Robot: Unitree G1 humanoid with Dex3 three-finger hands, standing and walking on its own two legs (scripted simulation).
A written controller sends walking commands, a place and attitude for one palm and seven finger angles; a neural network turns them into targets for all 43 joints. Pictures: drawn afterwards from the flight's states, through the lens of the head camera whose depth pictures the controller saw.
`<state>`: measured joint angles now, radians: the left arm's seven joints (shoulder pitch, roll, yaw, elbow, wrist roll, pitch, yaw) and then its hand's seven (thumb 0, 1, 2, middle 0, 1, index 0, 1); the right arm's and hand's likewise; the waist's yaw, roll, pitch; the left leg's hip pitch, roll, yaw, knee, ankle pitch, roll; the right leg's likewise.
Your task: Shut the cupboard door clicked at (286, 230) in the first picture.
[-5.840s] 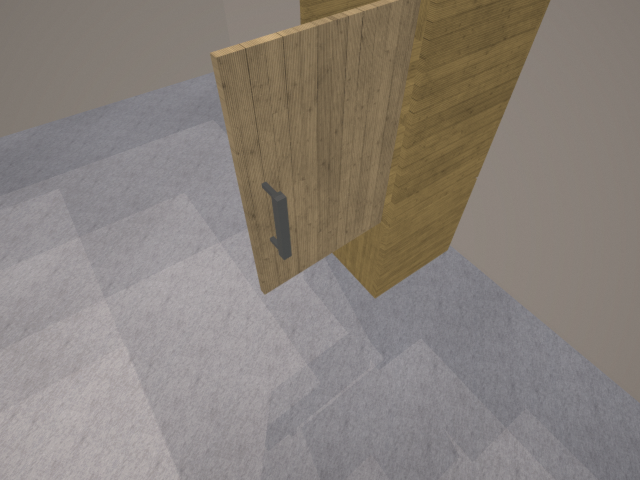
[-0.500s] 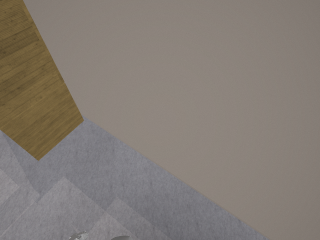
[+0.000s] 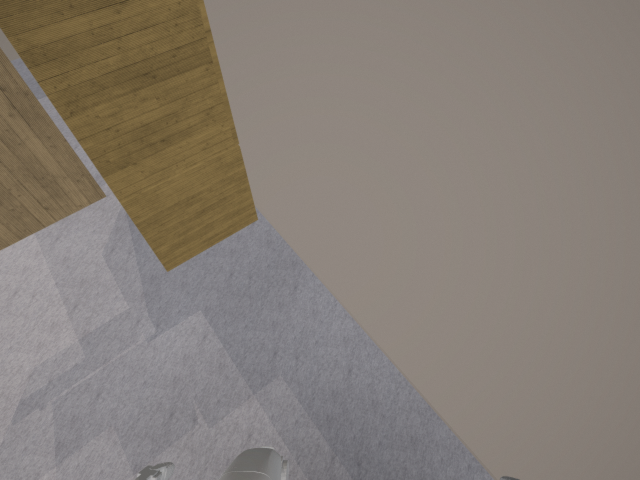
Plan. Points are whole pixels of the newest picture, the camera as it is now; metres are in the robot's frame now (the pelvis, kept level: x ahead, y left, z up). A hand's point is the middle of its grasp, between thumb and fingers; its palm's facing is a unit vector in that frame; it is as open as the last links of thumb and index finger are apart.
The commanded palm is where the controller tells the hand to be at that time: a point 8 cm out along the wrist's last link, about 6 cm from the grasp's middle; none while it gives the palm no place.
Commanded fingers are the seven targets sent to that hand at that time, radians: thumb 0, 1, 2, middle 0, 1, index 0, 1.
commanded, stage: turn to face it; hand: left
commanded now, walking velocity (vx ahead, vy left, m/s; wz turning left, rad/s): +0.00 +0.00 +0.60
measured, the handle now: out of the picture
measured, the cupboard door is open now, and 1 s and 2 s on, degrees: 92 92 92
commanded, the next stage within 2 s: take the last steps up to it in 1.00 s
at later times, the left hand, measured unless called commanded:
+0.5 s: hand out of the picture +0.07 +0.23 -0.16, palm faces +0.29 -0.91 -0.28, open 7.4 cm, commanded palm none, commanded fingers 0.00 0.90 0.90 -0.20 -0.30 -0.20 -0.30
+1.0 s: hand out of the picture -0.06 +0.19 -0.19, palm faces +0.55 -0.80 -0.23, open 7.4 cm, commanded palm none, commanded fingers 0.00 0.90 0.90 -0.20 -0.30 -0.20 -0.30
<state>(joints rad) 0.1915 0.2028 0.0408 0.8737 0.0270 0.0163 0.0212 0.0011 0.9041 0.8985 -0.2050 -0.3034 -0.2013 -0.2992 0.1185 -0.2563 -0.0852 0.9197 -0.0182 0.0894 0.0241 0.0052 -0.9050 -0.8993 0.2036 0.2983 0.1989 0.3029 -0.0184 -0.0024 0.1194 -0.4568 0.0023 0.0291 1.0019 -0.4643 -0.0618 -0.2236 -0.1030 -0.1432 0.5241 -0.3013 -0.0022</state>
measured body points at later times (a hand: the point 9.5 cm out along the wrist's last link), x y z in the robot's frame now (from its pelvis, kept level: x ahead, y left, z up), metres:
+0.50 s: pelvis +0.01 -0.01 +0.00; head +0.06 +0.00 +0.44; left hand +0.05 +0.28 -0.13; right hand +0.15 -0.24 -0.15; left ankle -0.01 +0.12 -0.74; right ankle +0.05 -0.15 -0.72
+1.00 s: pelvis +0.01 -0.01 -0.01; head +0.04 +0.03 +0.44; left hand -0.09 +0.23 -0.17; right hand +0.24 -0.17 -0.13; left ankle -0.03 +0.08 -0.74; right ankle +0.06 -0.15 -0.68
